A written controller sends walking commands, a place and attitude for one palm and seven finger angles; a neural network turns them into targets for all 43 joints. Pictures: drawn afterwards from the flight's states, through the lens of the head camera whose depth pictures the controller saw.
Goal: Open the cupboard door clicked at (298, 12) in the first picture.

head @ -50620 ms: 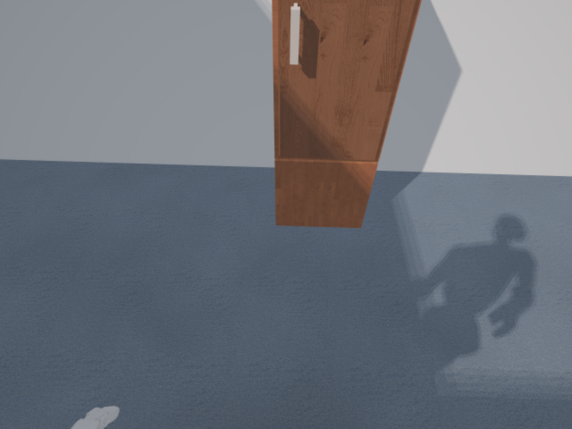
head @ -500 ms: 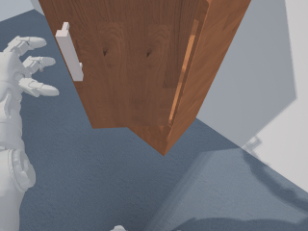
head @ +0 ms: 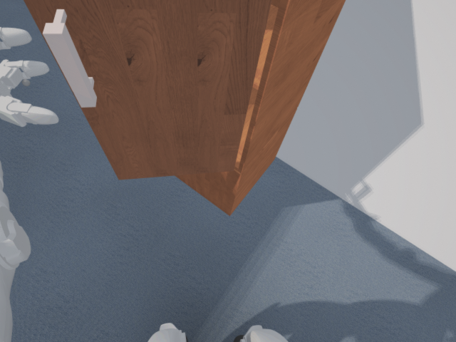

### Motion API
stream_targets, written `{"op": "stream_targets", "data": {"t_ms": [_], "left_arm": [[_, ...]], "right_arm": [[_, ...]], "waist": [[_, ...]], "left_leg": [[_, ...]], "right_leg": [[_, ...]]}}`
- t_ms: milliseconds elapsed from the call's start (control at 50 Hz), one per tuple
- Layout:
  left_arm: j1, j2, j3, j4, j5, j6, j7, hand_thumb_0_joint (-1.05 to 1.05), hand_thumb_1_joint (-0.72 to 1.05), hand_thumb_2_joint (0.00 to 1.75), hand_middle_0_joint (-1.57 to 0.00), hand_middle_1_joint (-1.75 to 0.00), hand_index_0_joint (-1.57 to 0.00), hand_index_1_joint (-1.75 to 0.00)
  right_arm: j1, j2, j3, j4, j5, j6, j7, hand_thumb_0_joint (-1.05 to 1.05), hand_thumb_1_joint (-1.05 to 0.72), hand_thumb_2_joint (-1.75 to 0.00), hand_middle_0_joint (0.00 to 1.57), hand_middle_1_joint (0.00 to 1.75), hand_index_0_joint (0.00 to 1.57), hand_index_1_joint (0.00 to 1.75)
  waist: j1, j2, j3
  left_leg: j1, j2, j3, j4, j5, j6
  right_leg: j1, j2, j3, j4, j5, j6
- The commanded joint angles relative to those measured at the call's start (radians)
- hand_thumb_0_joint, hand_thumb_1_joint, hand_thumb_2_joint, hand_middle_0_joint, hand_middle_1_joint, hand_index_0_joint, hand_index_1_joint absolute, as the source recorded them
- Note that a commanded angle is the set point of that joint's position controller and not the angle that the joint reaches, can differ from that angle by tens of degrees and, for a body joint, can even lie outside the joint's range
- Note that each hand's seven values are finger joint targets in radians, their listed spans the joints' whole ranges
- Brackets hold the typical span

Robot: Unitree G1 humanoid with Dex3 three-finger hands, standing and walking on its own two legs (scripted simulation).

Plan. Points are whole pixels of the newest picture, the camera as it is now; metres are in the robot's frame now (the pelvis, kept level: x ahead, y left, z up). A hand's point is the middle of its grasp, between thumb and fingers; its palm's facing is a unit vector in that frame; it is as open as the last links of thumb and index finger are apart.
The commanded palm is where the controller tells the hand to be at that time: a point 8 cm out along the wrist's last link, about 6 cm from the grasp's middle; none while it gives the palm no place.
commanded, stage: slide the fingers in behind the handle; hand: left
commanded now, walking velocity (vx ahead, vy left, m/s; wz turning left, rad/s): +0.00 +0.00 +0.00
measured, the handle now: (75, 61) +0.55 +0.21 +0.13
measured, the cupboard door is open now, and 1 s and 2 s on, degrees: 45 44 44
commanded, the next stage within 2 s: close the thumb around the handle in 1.58 s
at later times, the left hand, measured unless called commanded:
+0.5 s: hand (48, 84) +0.50 +0.24 +0.14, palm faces +0.05 -1.00 +0.01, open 14.0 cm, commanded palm +0.47 +0.29 +0.13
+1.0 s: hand (73, 81) +0.50 +0.21 +0.14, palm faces +0.05 -1.00 +0.01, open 14.0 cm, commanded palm +0.48 +0.25 +0.13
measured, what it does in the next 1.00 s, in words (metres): stands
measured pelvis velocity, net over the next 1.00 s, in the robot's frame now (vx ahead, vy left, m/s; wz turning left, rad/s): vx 0.00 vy -0.01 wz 0.00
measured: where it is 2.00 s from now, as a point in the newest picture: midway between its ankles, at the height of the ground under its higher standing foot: outside the picture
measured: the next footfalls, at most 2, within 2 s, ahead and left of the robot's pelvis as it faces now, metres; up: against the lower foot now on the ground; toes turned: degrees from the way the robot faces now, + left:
none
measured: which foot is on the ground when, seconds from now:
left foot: down 0.00-1.00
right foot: down 0.00-1.00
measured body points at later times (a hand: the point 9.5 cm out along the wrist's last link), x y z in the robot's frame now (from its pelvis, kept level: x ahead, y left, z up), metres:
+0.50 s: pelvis +0.01 +0.00 +0.00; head +0.10 +0.02 +0.44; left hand +0.49 +0.29 +0.14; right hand +0.03 -0.27 -0.11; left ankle +0.02 +0.10 -0.71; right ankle -0.02 -0.12 -0.71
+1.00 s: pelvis +0.00 -0.01 +0.00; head +0.08 +0.01 +0.44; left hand +0.49 +0.26 +0.14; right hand +0.00 -0.28 -0.11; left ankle +0.02 +0.10 -0.71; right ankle -0.02 -0.12 -0.71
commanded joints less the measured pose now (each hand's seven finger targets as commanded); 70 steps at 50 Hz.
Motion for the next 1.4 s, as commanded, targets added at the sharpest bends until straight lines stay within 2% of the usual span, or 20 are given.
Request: {"op": "stream_targets", "data": {"t_ms": [0,60,160,200,300,360,380,420,460,520,640,740,820,900,980,1020,1120,1200,1300,1380], "left_arm": [[-0.443,0.242,-0.004,-0.265,-0.027,-0.065,0.001,0.0,-0.5,0.3,-0.3,-1.2,-0.3,-1.2],[-0.425,0.215,-0.01,-0.247,-0.029,-0.041,0.023,0.0,-0.5,0.3,-0.3,-1.2,-0.3,-1.2],[-0.407,0.266,0.04,-0.283,-0.018,-0.032,0.061,0.0,-0.5,0.3,-0.3,-1.2,-0.3,-1.2],[-0.384,0.227,0.016,-0.301,-0.009,-0.044,0.069,0.0,-0.5,0.3,-0.3,-1.2,-0.3,-1.2],[-0.362,0.153,-0.026,-0.265,-0.029,-0.034,0.063,0.0,-0.5,0.3,-0.3,-1.2,-0.3,-1.2],[-0.425,0.121,-0.048,-0.294,-0.037,-0.036,0.065,0.0,-0.5,0.3,-0.3,-1.2,-0.3,-1.2],[-0.41,0.165,-0.011,-0.299,-0.03,-0.041,0.07,0.0,-0.5,0.3,-0.3,-1.2,-0.3,-1.2],[-0.424,0.145,-0.023,-0.351,-0.03,-0.059,0.082,0.0,-0.5,0.3,-0.3,-1.2,-0.3,-1.2],[-0.424,0.084,-0.054,-0.351,-0.039,-0.068,0.095,0.0,-0.5,0.3,-0.3,-1.2,-0.3,-1.2],[-0.404,0.127,-0.016,-0.312,-0.036,-0.057,0.107,0.0,-0.5,0.3,-0.3,-1.2,-0.3,-1.2],[-0.417,0.115,-0.039,-0.315,-0.012,-0.045,0.128,0.0,-0.5,0.3,-0.3,-1.2,-0.3,-1.2],[-0.431,0.09,-0.045,-0.282,-0.02,-0.049,0.142,0.0,-0.5,0.3,-0.3,-1.2,-0.3,-1.2],[-0.448,0.086,-0.046,-0.315,-0.013,-0.065,0.149,0.0,-0.5,0.3,-0.3,-1.2,-0.3,-1.2],[-0.43,0.073,-0.058,-0.272,-0.01,-0.056,0.156,0.0,-0.5,0.3,-0.3,-1.2,-0.3,-1.2],[-0.429,0.083,-0.039,-0.296,-0.006,-0.061,0.17,0.0,-0.5,0.3,-0.3,-1.2,-0.3,-1.2],[-0.462,0.032,-0.077,-0.316,-0.008,-0.067,0.176,0.0,-0.5,0.3,-0.3,-1.2,-0.3,-1.2],[-0.42,0.069,-0.037,-0.285,-0.007,-0.062,0.191,0.0,-0.5,0.3,-0.3,-1.2,-0.3,-1.2],[-0.45,0.071,-0.055,-0.263,0.014,-0.058,0.204,0.0,-0.5,0.3,-0.3,-1.2,-0.3,-1.2],[-0.481,0.067,-0.051,-0.344,0.013,-0.098,0.209,0.0,-0.5,0.3,-0.3,-1.2,-0.3,-1.2],[-0.452,0.03,-0.073,-0.261,0.001,-0.076,0.193,0.0,-0.5,0.3,-0.3,-1.2,-0.3,-1.2]], "right_arm": [[0.123,-0.177,-0.076,-0.062,-0.005,-0.027,-0.006,0.0,-0.9,-0.9,0.2,0.3,0.2,0.3],[0.126,-0.175,-0.075,-0.061,-0.008,-0.026,-0.002,0.0,-0.9,-0.9,0.2,0.3,0.2,0.3],[0.125,-0.174,-0.077,-0.084,-0.008,-0.024,0.005,0.0,-0.9,-0.9,0.2,0.3,0.2,0.3],[0.115,-0.165,-0.078,-0.088,-0.008,-0.025,0.014,0.0,-0.9,-0.9,0.2,0.3,0.2,0.3],[0.102,-0.164,-0.08,-0.09,-0.002,-0.021,0.017,0.0,-0.9,-0.9,0.2,0.3,0.2,0.3],[0.099,-0.162,-0.079,-0.085,-0.003,-0.027,0.014,0.0,-0.9,-0.9,0.2,0.3,0.2,0.3],[0.099,-0.165,-0.083,-0.082,-0.003,-0.027,0.014,0.0,-0.9,-0.9,0.2,0.3,0.2,0.3],[0.089,-0.158,-0.081,-0.086,-0.005,-0.029,0.016,0.0,-0.9,-0.9,0.2,0.3,0.2,0.3],[0.086,-0.15,-0.08,-0.081,-0.008,-0.035,0.019,0.0,-0.9,-0.9,0.2,0.3,0.2,0.3],[0.08,-0.156,-0.08,-0.078,-0.005,-0.033,0.023,0.0,-0.9,-0.9,0.2,0.3,0.2,0.3],[0.07,-0.152,-0.078,-0.083,-0.005,-0.035,0.022,0.0,-0.9,-0.9,0.2,0.3,0.2,0.3],[0.075,-0.152,-0.079,-0.079,-0.005,-0.041,0.021,0.0,-0.9,-0.9,0.2,0.3,0.2,0.3],[0.078,-0.149,-0.08,-0.075,-0.008,-0.047,0.025,0.0,-0.9,-0.9,0.2,0.3,0.2,0.3],[0.078,-0.147,-0.078,-0.073,-0.006,-0.045,0.026,0.0,-0.9,-0.9,0.2,0.3,0.2,0.3],[0.085,-0.148,-0.081,-0.079,-0.009,-0.051,0.028,0.0,-0.9,-0.9,0.2,0.3,0.2,0.3],[0.088,-0.143,-0.084,-0.071,-0.01,-0.054,0.032,0.0,-0.9,-0.9,0.2,0.3,0.2,0.3],[0.091,-0.147,-0.083,-0.075,-0.01,-0.056,0.033,0.0,-0.9,-0.9,0.2,0.3,0.2,0.3],[0.087,-0.144,-0.079,-0.072,-0.009,-0.056,0.032,0.0,-0.9,-0.9,0.2,0.3,0.2,0.3],[0.093,-0.141,-0.085,-0.074,-0.014,-0.061,0.034,0.0,-0.9,-0.9,0.2,0.3,0.2,0.3],[0.093,-0.145,-0.083,-0.06,-0.011,-0.059,0.033,0.0,-0.9,-0.9,0.2,0.3,0.2,0.3]], "waist": [[0.015,0.231,-0.468],[0.012,0.187,-0.416],[0.035,0.138,-0.443],[0.036,0.176,-0.461],[0.016,0.1,-0.396],[0.006,0.131,-0.39],[0.021,0.137,-0.426],[0.027,0.168,-0.459],[0.014,0.146,-0.443],[0.027,0.113,-0.431],[0.026,0.13,-0.415],[0.016,0.079,-0.404],[0.021,0.131,-0.45],[0.014,0.093,-0.397],[0.026,0.116,-0.441],[0.01,0.117,-0.428],[0.025,0.065,-0.418],[0.013,0.098,-0.374],[0.019,0.131,-0.487],[0.004,0.094,-0.407]], "left_leg": [[0.506,-0.017,-0.092,-0.055,0.381,0.004],[0.47,-0.019,-0.089,-0.059,0.374,0.01],[0.437,-0.024,-0.076,-0.06,0.41,0.015],[0.472,-0.022,-0.071,-0.049,0.45,0.009],[0.439,-0.019,-0.065,-0.058,0.406,0.013],[0.456,-0.024,-0.069,-0.056,0.397,0.016],[0.472,-0.021,-0.074,-0.052,0.411,0.011],[0.499,-0.02,-0.08,-0.051,0.437,0.006],[0.508,-0.02,-0.083,-0.043,0.456,0.009],[0.465,-0.024,-0.077,-0.05,0.417,0.01],[0.444,-0.028,-0.07,-0.051,0.387,0.011],[0.411,-0.032,-0.068,-0.059,0.33,0.015],[0.445,-0.033,-0.066,-0.05,0.365,0.013],[0.39,-0.034,-0.061,-0.061,0.309,0.017],[0.413,-0.034,-0.061,-0.061,0.325,0.015],[0.433,-0.03,-0.066,-0.06,0.327,0.013],[0.376,-0.036,-0.053,-0.067,0.299,0.018],[0.358,-0.038,-0.05,-0.066,0.274,0.019],[0.446,-0.034,-0.063,-0.052,0.353,0.012],[0.409,-0.032,-0.058,-0.054,0.318,0.015]], "right_leg": [[-0.007,0.031,0.015,-0.069,0.275,-0.009],[0.0,0.033,0.01,-0.074,0.274,-0.009],[0.074,0.03,0.015,-0.061,0.344,-0.005],[0.06,0.031,0.016,-0.058,0.368,-0.004],[0.059,0.032,0.015,-0.065,0.36,0.001],[0.046,0.029,0.018,-0.067,0.348,-0.004],[0.051,0.028,0.02,-0.063,0.354,-0.004],[0.054,0.028,0.017,-0.054,0.357,-0.007],[0.042,0.03,0.012,-0.053,0.361,-0.007],[0.071,0.028,0.017,-0.055,0.363,-0.004],[0.072,0.023,0.021,-0.057,0.358,-0.004],[0.086,0.024,0.026,-0.065,0.332,0.0],[0.085,0.023,0.029,-0.057,0.353,-0.003],[0.089,0.023,0.029,-0.067,0.325,0.0],[0.099,0.023,0.031,-0.06,0.333,-0.003],[0.069,0.026,0.025,-0.064,0.318,-0.002],[0.119,0.025,0.032,-0.066,0.331,0.0],[0.09,0.021,0.039,-0.069,0.309,0.0],[0.1,0.026,0.034,-0.051,0.347,-0.003],[0.07,0.026,0.031,-0.062,0.329,-0.001]]}}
